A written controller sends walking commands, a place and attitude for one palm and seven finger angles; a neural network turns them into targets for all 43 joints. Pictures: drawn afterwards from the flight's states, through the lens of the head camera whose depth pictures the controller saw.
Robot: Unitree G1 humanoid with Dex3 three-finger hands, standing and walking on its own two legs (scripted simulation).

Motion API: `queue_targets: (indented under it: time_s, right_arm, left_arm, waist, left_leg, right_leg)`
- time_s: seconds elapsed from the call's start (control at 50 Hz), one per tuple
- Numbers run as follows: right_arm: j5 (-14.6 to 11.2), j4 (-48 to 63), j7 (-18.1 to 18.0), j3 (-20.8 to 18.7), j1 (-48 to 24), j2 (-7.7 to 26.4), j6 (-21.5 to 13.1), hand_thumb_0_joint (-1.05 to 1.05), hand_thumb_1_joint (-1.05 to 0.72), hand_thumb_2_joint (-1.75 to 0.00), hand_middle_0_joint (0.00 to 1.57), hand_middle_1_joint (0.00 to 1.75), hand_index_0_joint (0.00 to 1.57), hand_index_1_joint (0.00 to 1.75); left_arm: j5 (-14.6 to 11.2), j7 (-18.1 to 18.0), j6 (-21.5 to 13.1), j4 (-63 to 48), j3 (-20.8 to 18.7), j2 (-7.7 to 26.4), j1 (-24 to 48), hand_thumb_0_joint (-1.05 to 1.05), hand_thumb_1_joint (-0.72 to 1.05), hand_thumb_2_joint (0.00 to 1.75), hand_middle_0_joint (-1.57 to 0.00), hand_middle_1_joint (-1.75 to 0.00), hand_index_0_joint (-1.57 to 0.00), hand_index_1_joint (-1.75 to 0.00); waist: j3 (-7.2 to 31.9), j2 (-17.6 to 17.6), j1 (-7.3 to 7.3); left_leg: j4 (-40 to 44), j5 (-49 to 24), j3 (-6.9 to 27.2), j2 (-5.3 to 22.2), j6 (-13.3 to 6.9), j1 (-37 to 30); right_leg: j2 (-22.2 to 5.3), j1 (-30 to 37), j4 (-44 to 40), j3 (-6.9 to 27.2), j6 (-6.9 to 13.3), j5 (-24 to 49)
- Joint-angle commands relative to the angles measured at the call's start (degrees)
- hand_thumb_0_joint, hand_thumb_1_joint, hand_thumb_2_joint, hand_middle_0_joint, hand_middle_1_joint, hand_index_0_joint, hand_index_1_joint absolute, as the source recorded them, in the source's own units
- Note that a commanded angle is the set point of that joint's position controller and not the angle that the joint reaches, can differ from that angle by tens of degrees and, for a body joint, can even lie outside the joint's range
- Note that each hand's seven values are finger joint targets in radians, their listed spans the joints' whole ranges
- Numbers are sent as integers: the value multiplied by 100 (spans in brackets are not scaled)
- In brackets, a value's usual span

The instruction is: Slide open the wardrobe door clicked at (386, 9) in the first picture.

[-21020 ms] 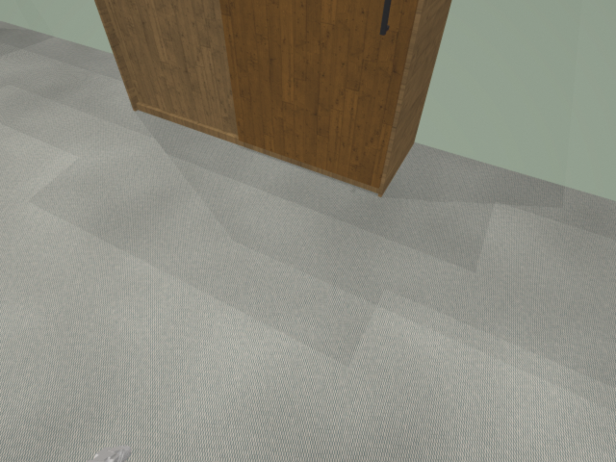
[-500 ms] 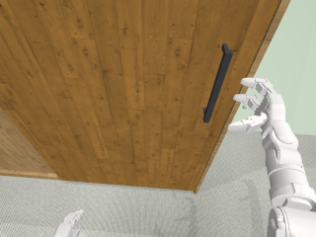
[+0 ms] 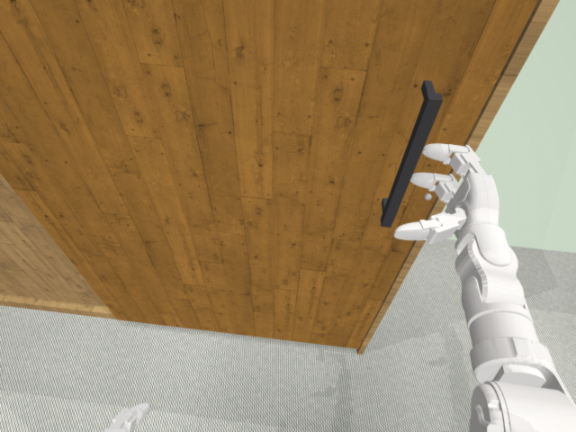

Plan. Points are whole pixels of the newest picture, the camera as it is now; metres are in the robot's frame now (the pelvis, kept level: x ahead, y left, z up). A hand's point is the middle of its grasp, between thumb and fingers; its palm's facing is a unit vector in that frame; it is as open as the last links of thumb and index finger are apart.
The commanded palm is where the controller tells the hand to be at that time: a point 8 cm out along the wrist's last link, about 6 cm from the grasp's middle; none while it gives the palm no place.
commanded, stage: feel for the door with the fingertips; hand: right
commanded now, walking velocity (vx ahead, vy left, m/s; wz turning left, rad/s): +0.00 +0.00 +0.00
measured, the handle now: (404, 163) +0.49 -0.12 +0.13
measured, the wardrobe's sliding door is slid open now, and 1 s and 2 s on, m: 0.00 0.00 0.00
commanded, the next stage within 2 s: slide the fingers in behind the handle in 0.50 s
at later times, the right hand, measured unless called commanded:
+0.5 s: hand (414, 184) +0.44 -0.13 +0.13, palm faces +0.02 +1.00 +0.00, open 13.9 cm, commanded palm +0.41 -0.18 +0.13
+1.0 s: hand (428, 188) +0.43 -0.14 +0.14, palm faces +0.02 +1.00 -0.01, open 13.9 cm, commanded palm +0.41 -0.19 +0.13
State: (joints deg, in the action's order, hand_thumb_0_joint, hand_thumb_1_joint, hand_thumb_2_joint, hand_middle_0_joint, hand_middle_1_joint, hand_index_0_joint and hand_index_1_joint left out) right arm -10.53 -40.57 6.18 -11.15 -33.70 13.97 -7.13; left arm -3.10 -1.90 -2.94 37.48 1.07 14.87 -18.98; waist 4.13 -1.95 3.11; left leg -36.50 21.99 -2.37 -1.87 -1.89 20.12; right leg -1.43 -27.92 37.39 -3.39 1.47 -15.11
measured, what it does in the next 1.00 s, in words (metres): stands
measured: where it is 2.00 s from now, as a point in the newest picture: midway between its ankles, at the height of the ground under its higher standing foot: outside the picture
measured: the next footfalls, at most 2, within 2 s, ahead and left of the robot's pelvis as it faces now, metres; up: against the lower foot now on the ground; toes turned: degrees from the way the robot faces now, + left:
none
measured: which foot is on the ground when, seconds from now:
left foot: down 0.00-1.00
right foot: down 0.00-1.00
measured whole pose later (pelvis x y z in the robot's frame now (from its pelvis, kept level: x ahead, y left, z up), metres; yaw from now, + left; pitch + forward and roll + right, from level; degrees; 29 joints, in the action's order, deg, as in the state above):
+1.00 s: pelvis +0.00 +0.01 +0.00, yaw +0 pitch +6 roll +1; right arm -10.2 -47.5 7.3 -12.1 -38.0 16.5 -9.9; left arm -3.4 -1.9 -1.0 38.0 0.3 15.6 -20.2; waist 4.2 -2.1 3.2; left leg -36.5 22.0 -3.0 -2.6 -2.8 20.7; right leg -2.0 -28.6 37.3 -2.6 0.6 -14.9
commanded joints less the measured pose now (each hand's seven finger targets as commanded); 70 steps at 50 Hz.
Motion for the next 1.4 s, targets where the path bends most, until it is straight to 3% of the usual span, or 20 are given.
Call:
queue_targets:
  time_s: [0.0, 0.04, 0.06, 0.1, 0.16, 0.28, 0.38, 0.44, 0.46, 0.5, 0.58, 0.72, 0.8, 0.86, 0.96, 1.06, 1.12, 1.26, 1.32, 1.38]
  right_arm:
    - [87, 1493, -226, -313, -2520, 1193, -495, 0, 50, -30, 30, 120, 30, 120]
    - [150, 1492, -252, -236, -2660, 1154, -482, 0, 50, -30, 30, 120, 30, 120]
    - [152, 1441, -267, -211, -2745, 1147, -475, 0, 50, -30, 30, 120, 30, 120]
    - [145, 1311, -236, -251, -2584, 1157, -402, 0, 50, -30, 30, 120, 30, 120]
    - [69, 1182, -165, -116, -2856, 1022, -345, 0, 50, -30, 30, 120, 30, 120]
    - [39, 901, -104, 114, -2921, 708, -339, 0, 50, -30, 30, 120, 30, 120]
    - [97, 759, -222, -74, -3345, 961, -453, 0, 50, -30, 30, 120, 30, 120]
    - [181, 659, -294, -132, -3551, 1043, -557, 0, 50, -30, 30, 120, 30, 120]
    - [183, 674, -330, -302, -3649, 1270, -639, 0, 50, -30, 30, 120, 30, 120]
    - [202, 550, -323, -489, -3390, 1420, -705, 0, 50, -30, 30, 120, 30, 120]
    - [160, 482, -201, -421, -3669, 1431, -787, 0, 50, -30, 30, 120, 30, 120]
    - [45, 426, -31, -632, -3370, 1643, -806, 0, 50, -30, 30, 120, 30, 120]
    - [19, 517, 29, -713, -2888, 1699, -801, 0, 50, -30, 30, 120, 30, 120]
    - [45, 530, 111, -217, -3018, 1201, -731, 0, 50, -30, 30, 120, 30, 120]
    - [-58, 756, 152, 33, -3117, 921, -596, 0, 50, -30, 30, 120, 30, 120]
    - [-24, 782, -72, -237, -3404, 1224, -665, 0, 50, -30, 30, 120, 30, 120]
    - [100, 833, -216, -50, -3470, 950, -754, 0, 50, -30, 30, 120, 30, 120]
    - [144, 530, -304, -16, -3211, 805, -623, 0, 50, -30, 30, 120, 30, 120]
    - [121, 827, -298, 100, -3183, 642, -610, 0, 50, -30, 30, 120, 30, 120]
    - [91, 719, -336, 160, -3116, 519, -562, 0, 50, -30, 30, 120, 30, 120]
  left_arm:
    - [39, 0, -229, -692, -286, 750, 140, 0, 90, 90, -20, -30, -20, -30]
    - [40, -4, -199, -679, -274, 733, 154, 0, 90, 90, -20, -30, -20, -30]
    - [52, -11, -190, -666, -281, 751, 110, 0, 90, 90, -20, -30, -20, -30]
    - [35, -25, -162, -674, -281, 741, 150, 0, 90, 90, -20, -30, -20, -30]
    - [24, -52, -140, -644, -285, 751, 108, 0, 90, 90, -20, -30, -20, -30]
    - [5, -23, -140, -622, -284, 745, 94, 0, 90, 90, -20, -30, -20, -30]
    - [33, -19, -102, -562, -283, 759, 29, 0, 90, 90, -20, -30, -20, -30]
    - [54, -14, -91, -529, -278, 738, 0, 0, 90, 90, -20, -30, -20, -30]
    - [77, -22, -86, -504, -285, 765, -69, 0, 90, 90, -20, -30, -20, -30]
    - [83, -23, -77, -530, -287, 755, -47, 0, 90, 90, -20, -30, -20, -30]
    - [58, -45, -52, -495, -283, 752, -72, 0, 90, 90, -20, -30, -20, -30]
    - [37, -68, -27, -546, -279, 762, -64, 0, 90, 90, -20, -30, -20, -30]
    - [30, -50, -25, -619, -292, 776, -49, 0, 90, 90, -20, -30, -20, -30]
    - [7, -27, -26, -643, -306, 755, -66, 0, 90, 90, -20, -30, -20, -30]
    - [-22, -22, -54, -629, -336, 781, -57, 0, 90, 90, -20, -30, -20, -30]
    - [16, -44, -87, -546, -315, 797, -41, 0, 90, 90, -20, -30, -20, -30]
    - [31, -4, -138, -551, -300, 731, 33, 0, 90, 90, -20, -30, -20, -30]
    - [66, 31, -121, -575, -307, 761, -37, 0, 90, 90, -20, -30, -20, -30]
    - [45, 56, -122, -632, -326, 742, 33, 0, 90, 90, -20, -30, -20, -30]
    - [49, 67, -130, -600, -317, 747, 3, 0, 90, 90, -20, -30, -20, -30]
  waist:
    - [1712, 125, -78]
    - [1689, -71, -46]
    - [1657, 194, 23]
    - [1673, 142, -36]
    - [1588, 323, 84]
    - [1504, 242, 102]
    - [1614, 374, 124]
    - [1674, 147, 124]
    - [1760, 305, 117]
    - [1919, 247, 2]
    - [1827, 336, 119]
    - [1846, 176, 2]
    - [1788, 366, -58]
    - [1538, 428, 115]
    - [1637, 224, 145]
    - [1648, 360, 133]
    - [1752, -62, 115]
    - [1829, 245, 104]
    - [1905, 66, 63]
    - [1635, 399, 125]
  left_leg:
    - [521, -2047, 121, -70, 104, 301]
    - [511, -1998, 120, -71, 90, 362]
    - [545, -2015, 116, -75, 105, 318]
    - [553, -2157, 145, -66, 106, 241]
    - [623, -2148, 148, -66, 124, 252]
    - [606, -2125, 111, -67, 111, 480]
    - [581, -2129, 165, -40, 130, 406]
    - [550, -2051, 171, -42, 117, 491]
    - [540, -2137, 193, -34, 121, 343]
    - [486, -2368, 230, -32, 125, 183]
    - [533, -2517, 295, -20, 176, 115]
    - [553, -2590, 342, 5, 185, -51]
    - [542, -2840, 364, 20, 229, -187]
    - [597, -2601, 309, -7, 236, 73]
    - [649, -2261, 248, -40, 183, 312]
    - [633, -2025, 234, -36, 171, 349]
    - [550, -1961, 183, -59, 125, 582]
    - [478, -2040, 97, -86, 104, 500]
    - [453, -2121, 84, -98, 87, 526]
    - [514, -2023, 69, -114, 112, 590]
  right_leg:
    - [85, 1840, -236, 402, 116, 1218]
    - [85, 1890, -235, 401, 95, 1204]
    - [82, 1849, -219, 412, 129, 1212]
    - [92, 1818, -242, 375, 119, 1235]
    - [100, 1798, -225, 378, 142, 1198]
    - [105, 1864, -206, 427, 130, 1242]
    - [134, 1727, -192, 422, 145, 1154]
    - [141, 1786, -164, 410, 132, 1123]
    - [145, 1722, -128, 414, 152, 1187]
    - [160, 1674, -124, 366, 142, 1270]
    - [175, 1524, -115, 321, 171, 1181]
    - [198, 1409, -155, 273, 171, 1103]
    - [203, 1292, -160, 218, 197, 1145]
    - [190, 1345, -143, 229, 223, 1063]
    - [164, 1640, -133, 304, 202, 1035]
    - [152, 1602, -157, 377, 191, 936]
    - [146, 1868, -125, 404, 144, 1031]
    - [111, 1826, -110, 440, 122, 1228]
    - [92, 1976, -122, 435, 92, 1337]
    - [76, 1813, -136, 443, 115, 1220]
